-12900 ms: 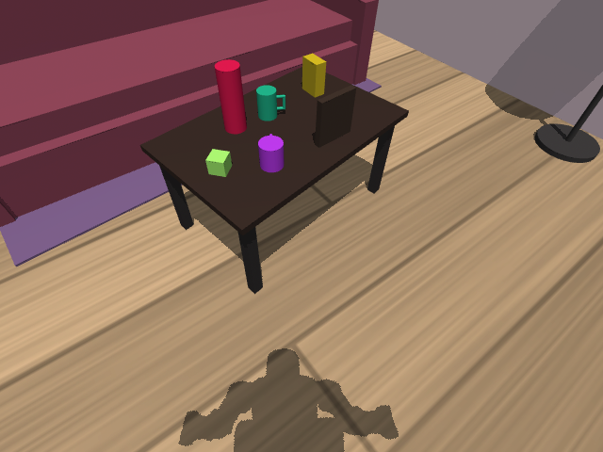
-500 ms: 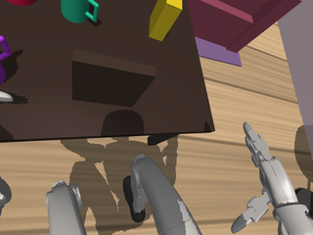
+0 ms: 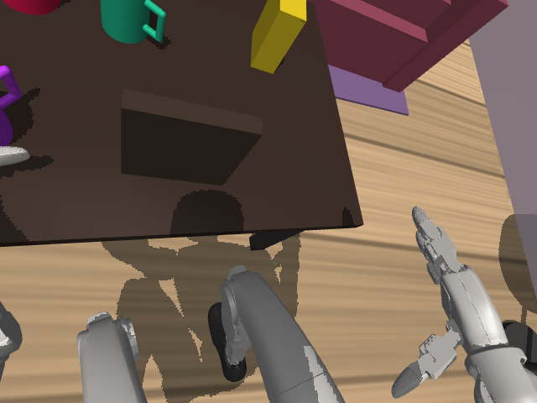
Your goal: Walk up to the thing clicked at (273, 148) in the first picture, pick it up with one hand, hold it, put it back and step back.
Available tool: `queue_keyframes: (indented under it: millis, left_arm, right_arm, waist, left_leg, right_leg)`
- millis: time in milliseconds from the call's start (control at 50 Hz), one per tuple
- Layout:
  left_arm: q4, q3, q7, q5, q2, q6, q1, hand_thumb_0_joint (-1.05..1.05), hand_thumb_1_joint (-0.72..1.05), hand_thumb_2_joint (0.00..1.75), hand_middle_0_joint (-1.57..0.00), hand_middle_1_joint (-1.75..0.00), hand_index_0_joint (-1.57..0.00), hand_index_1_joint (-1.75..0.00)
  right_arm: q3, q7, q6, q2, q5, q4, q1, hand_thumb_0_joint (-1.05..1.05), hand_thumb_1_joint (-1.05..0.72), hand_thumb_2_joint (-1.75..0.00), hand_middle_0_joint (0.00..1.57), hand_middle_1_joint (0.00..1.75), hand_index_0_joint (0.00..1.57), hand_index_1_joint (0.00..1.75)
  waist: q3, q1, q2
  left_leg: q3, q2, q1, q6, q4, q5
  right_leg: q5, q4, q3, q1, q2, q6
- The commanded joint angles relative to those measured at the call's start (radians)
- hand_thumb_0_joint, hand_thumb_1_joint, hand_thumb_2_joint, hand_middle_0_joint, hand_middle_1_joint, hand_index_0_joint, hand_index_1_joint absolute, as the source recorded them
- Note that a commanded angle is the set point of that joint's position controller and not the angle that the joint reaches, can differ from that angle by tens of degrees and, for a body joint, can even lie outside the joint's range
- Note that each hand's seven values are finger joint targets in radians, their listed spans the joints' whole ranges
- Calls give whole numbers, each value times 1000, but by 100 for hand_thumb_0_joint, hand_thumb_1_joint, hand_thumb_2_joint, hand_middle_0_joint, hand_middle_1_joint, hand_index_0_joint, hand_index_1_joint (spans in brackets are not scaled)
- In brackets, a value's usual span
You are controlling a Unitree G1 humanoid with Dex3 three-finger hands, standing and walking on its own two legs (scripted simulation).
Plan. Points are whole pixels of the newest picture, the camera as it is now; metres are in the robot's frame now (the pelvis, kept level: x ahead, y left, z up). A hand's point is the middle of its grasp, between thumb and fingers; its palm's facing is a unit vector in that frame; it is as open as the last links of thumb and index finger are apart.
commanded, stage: close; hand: left
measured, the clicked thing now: out of the picture +0.56 +0.22 -0.07
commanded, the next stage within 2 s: settle in 0.16 s
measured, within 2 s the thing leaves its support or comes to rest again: leaves its support in 0.62 s
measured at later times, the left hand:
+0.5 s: hand out of the picture +0.53 +0.22 -0.06, palm faces +0.24 -0.97 -0.01, open 11.1 cm
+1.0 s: hand out of the picture +0.54 +0.22 +0.00, palm faces +0.25 -0.97 -0.02, open 11.3 cm
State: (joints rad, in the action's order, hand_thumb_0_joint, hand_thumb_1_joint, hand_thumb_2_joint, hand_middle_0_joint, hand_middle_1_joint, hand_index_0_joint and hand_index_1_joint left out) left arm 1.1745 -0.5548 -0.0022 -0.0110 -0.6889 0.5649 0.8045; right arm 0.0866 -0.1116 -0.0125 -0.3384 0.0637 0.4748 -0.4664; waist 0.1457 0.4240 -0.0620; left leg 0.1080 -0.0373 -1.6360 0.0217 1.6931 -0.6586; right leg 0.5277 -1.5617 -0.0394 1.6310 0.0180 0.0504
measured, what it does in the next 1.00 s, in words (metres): stands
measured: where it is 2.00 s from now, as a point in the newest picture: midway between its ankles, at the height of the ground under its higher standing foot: (181, 384)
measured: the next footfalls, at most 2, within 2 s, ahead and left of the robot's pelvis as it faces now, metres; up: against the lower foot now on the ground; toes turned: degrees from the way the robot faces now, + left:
none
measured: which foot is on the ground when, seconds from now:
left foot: down 0.00-1.00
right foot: down 0.00-1.00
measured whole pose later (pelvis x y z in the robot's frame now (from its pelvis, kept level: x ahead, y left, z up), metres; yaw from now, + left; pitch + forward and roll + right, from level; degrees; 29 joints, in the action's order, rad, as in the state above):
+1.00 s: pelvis +0.01 +0.00 +0.04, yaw +1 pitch +31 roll -5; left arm 1.21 -0.49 -0.02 -0.01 -0.62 0.53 0.81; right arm 0.04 -0.08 -0.03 -0.30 0.06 0.34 -0.42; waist 0.16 0.38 -0.04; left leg 0.08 -0.04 -1.46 0.02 1.55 -0.63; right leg 0.51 -1.43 -0.03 1.47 0.02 0.05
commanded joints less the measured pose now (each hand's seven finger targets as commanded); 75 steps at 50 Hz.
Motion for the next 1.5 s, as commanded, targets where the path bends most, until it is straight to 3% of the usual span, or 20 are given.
queue_keyframes:
  millis: [0,60,120,160,220,280,320,380,520,560,640,680,720,800,980,1140,1200,1340,1420,1480]
  left_arm:
    - [-214,30,14,-6,-141,93,314,0,-27,61,-103,-89,-104,-88]
    - [-221,65,23,-6,-99,91,307,0,-19,69,-112,-98,-113,-97]
    - [-216,52,7,-1,-100,87,300,0,-8,81,-118,-110,-118,-109]
    - [-231,30,-8,-2,-139,98,330,0,-4,94,-122,-115,-122,-116]
    - [-180,22,-24,-2,-146,112,333,0,2,106,-129,-125,-129,-126]
    - [-181,29,-20,-4,-146,128,363,0,18,122,-122,-133,-123,-134]
    - [-193,22,-22,-13,-173,127,364,0,23,127,-124,-137,-125,-139]
    - [-222,28,-20,-23,-187,123,394,0,26,131,-125,-140,-126,-141]
    - [-367,15,-13,-3,-224,100,463,0,4,131,-132,-147,-133,-149]
    - [-371,44,-15,5,-182,88,467,0,3,133,-132,-147,-132,-150]
    - [-445,22,-40,10,-227,85,499,0,6,136,-132,-149,-133,-152]
    - [-389,48,-41,14,-167,75,461,0,5,137,-132,-150,-133,-153]
    - [-371,35,-46,16,-186,72,462,0,7,138,-130,-150,-131,-152]
    - [-308,58,-32,22,-141,69,446,0,7,139,-132,-151,-133,-153]
    - [-223,39,-9,13,-165,92,452,0,2,141,-132,-154,-134,-156]
    - [-267,46,-10,19,-171,104,482,0,0,140,-134,-155,-136,-156]
    - [-305,27,-16,20,-211,112,496,0,2,140,-132,-154,-135,-155]
    - [-324,44,-15,28,-180,100,507,0,1,139,-130,-152,-132,-153]
    - [-318,44,-11,21,-190,93,506,0,1,139,-129,-152,-131,-153]
    - [-256,58,-9,26,-144,85,459,0,10,135,-132,-150,-135,-150]
  right_arm:
    - [183,38,53,-191,-7,156,-84,0,50,-5,5,5,5,5]
    - [156,34,57,-167,-7,148,-101,0,50,-5,5,5,5,5]
    - [155,33,55,-169,-10,142,-91,0,52,-5,5,5,5,5]
    - [141,31,56,-163,-11,148,-70,0,52,-5,5,5,5,5]
    - [158,33,56,-180,-11,159,-51,0,52,-6,5,5,5,5]
    - [143,31,56,-166,-4,153,-74,0,54,-6,5,5,5,5]
    - [170,33,57,-189,-7,191,-62,0,53,-6,5,5,5,5]
    - [148,30,51,-173,-5,172,-92,0,54,-6,5,5,5,5]
    - [133,36,48,-155,-3,126,-61,0,53,-6,5,5,5,5]
    - [135,41,44,-157,-1,83,-41,0,52,-6,5,5,5,5]
    - [140,54,37,-169,-2,69,-12,0,54,-6,5,5,5,5]
    - [149,61,34,-174,-3,82,9,0,54,-6,5,5,5,5]
    - [137,65,30,-164,-4,40,-14,0,55,-6,5,5,5,5]
    - [107,64,27,-139,-8,40,-24,0,54,-6,5,5,5,5]
    - [95,54,28,-140,1,42,-26,0,54,-6,5,5,5,5]
    - [97,57,31,-139,2,11,-3,0,53,-6,5,5,5,5]
    - [89,60,33,-138,1,15,14,0,54,-6,5,5,5,5]
    - [89,65,33,-124,2,-34,13,0,54,-6,5,5,5,5]
    - [76,64,32,-117,0,-24,18,0,54,-5,5,5,5,5]
    - [89,66,28,-117,-2,-32,13,0,54,-5,5,5,5,5]
  waist:
    - [606,-19,443]
    - [597,-12,448]
    - [558,-21,442]
    - [564,-31,458]
    - [540,-10,439]
    - [560,-5,461]
    - [589,-5,460]
    - [628,-16,480]
    - [694,-61,557]
    - [660,-62,571]
    - [681,-79,565]
    - [667,-67,517]
    - [650,-68,488]
    - [643,-57,425]
    - [641,-68,424]
    - [665,-82,454]
    - [704,-100,461]
    - [647,-91,450]
    - [669,-98,439]
    - [642,-90,392]
  left_leg:
    - [-31,20,536,-7,-235,367]
    - [-37,20,545,-7,-240,379]
    - [-33,22,533,-4,-260,354]
    - [-26,18,558,0,-258,370]
    - [-19,16,538,-1,-253,374]
    - [-27,22,535,-3,-251,360]
    - [-24,21,559,-3,-259,351]
    - [-29,24,581,-2,-263,354]
    - [-39,25,654,4,-280,383]
    - [-34,22,676,8,-293,395]
    - [-33,21,679,10,-312,379]
    - [-29,19,675,4,-320,373]
    - [-35,23,646,-1,-322,376]
    - [-40,24,643,-8,-324,454]
    - [-40,25,685,-8,-344,517]
    - [-47,28,684,-8,-368,451]
    - [-42,26,726,-5,-374,479]
    - [-52,29,685,-10,-393,389]
    - [-48,26,730,-8,-399,449]
    - [-54,29,687,-15,-404,431]
  right_leg:
    - [-260,137,-23,-353,-40,-75]
    - [-273,143,-24,-353,-41,-75]
    - [-248,148,-34,-336,-41,-78]
    - [-245,137,-36,-311,-42,-80]
    - [-249,135,-39,-305,-46,-80]
    - [-249,139,-30,-324,-42,-78]
    - [-245,143,-31,-341,-43,-77]
    - [-243,150,-24,-358,-42,-77]
    - [-249,161,-8,-399,-38,-79]
    - [-245,165,-14,-360,-41,-84]
    - [-244,170,-9,-406,-40,-83]
    - [-244,186,-11,-411,-43,-81]
    - [-260,200,-5,-446,-41,-75]
    - [-330,219,-10,-487,-44,-71]
    - [-374,243,-11,-516,-41,-73]
    - [-324,267,5,-552,-37,-73]
    - [-338,266,-1,-561,-39,-75]
    - [-288,308,24,-588,-32,-68]
    - [-325,304,4,-579,-38,-72]
    - [-333,318,13,-624,-35,-66]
